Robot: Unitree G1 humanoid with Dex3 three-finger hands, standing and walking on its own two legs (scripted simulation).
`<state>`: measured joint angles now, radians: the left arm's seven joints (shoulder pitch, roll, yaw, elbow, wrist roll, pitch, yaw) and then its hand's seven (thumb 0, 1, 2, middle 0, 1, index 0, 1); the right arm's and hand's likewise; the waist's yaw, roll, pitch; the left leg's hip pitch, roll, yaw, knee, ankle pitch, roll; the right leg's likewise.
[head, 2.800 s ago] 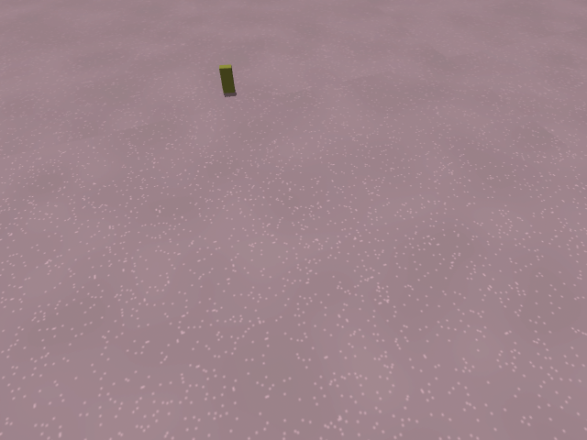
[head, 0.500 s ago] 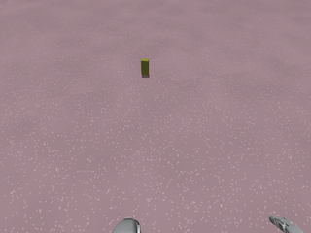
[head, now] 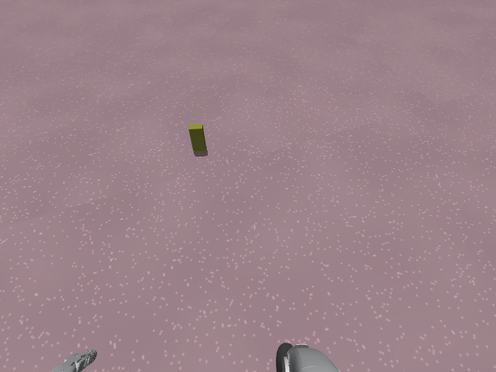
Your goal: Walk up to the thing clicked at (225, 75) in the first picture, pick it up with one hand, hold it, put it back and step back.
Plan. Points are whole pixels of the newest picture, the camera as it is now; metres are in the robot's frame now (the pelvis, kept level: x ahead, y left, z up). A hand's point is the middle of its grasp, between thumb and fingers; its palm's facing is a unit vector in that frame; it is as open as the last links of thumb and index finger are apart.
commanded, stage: walk up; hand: left
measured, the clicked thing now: (197, 137) +1.36 +0.21 -0.68
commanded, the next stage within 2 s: none
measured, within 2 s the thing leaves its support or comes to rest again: neither
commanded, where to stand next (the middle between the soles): +1.03 -0.03 m, yaw +2 degrees
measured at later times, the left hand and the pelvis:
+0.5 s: hand (111, 313) +0.27 +0.27 -0.14, palm faces +0.03 -0.93 -0.37, open 7.4 cm; pelvis +0.27 -0.01 +0.00, yaw +2 degrees
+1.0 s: hand (142, 185) +0.58 +0.25 -0.13, palm faces -0.03 -0.91 -0.42, open 7.4 cm; pelvis +0.49 -0.04 -0.01, yaw +0 degrees
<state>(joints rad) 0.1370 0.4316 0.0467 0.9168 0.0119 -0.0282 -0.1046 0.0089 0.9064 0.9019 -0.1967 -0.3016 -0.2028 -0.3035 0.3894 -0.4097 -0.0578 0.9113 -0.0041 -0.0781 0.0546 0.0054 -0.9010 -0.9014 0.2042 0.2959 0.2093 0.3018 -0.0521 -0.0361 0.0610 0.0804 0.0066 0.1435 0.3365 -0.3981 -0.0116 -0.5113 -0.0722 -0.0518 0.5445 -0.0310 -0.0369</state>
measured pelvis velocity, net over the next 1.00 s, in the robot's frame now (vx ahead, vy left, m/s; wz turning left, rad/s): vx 0.49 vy -0.04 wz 0.00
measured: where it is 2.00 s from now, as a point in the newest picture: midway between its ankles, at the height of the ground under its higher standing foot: (248, 214)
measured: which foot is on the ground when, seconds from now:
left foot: down 0.00-0.06, up 0.08-0.50, down 0.52-0.98, up 1.00-1.00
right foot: up 0.00-0.02, down 0.04-0.56, up 0.58-0.94, down 0.96-1.00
